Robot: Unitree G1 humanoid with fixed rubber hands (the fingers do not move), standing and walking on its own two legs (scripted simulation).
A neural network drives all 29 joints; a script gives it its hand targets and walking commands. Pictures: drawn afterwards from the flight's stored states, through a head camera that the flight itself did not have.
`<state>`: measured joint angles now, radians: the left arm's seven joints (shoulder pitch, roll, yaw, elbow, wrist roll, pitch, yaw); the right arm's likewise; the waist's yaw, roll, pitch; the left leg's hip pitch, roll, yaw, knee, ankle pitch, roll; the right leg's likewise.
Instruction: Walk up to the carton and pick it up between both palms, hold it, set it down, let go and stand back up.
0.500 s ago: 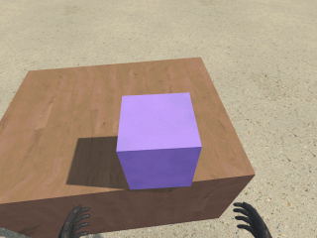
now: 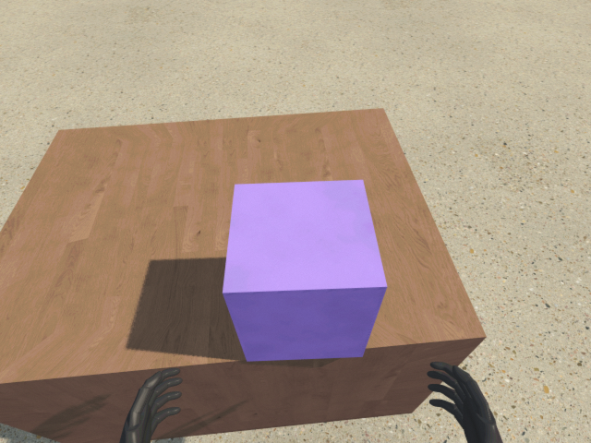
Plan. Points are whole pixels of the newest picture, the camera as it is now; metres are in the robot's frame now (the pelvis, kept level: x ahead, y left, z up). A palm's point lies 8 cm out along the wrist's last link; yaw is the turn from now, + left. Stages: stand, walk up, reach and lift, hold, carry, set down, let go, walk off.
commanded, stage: reach and lift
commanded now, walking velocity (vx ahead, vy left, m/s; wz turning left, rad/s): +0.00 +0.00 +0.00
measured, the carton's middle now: (302, 275) +0.39 +0.04 -0.05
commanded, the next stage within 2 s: none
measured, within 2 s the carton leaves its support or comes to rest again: neither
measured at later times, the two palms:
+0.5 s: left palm (142, 419) +0.16 +0.24 -0.04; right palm (459, 408) +0.19 -0.17 -0.04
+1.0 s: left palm (146, 350) +0.23 +0.23 +0.02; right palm (455, 323) +0.28 -0.17 +0.02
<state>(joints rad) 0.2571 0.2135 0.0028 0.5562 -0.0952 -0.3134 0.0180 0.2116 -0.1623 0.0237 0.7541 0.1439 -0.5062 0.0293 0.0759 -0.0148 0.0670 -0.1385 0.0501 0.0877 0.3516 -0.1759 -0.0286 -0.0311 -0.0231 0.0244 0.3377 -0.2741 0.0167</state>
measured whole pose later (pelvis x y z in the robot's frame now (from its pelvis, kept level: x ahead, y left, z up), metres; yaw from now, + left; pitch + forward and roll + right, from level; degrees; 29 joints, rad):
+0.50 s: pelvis -0.02 +0.00 -0.01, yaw +1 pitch +0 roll +0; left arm 0.15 0.23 -0.01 0.60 -0.17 -0.44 -0.01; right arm 0.11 -0.14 0.12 0.76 0.23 -0.61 -0.01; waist 0.06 -0.04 0.03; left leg -0.25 0.05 0.06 0.45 -0.19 -0.03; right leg -0.14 -0.02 0.01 0.44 -0.30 0.02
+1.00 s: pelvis -0.01 +0.00 +0.00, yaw +1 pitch -1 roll +0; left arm 0.02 0.19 0.05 0.35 -0.16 -0.08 0.03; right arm -0.09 -0.21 0.11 0.52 0.27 -0.24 -0.05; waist 0.06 0.00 0.03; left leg -0.18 0.05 0.05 0.36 -0.16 -0.03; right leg -0.06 -0.01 0.03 0.33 -0.25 0.01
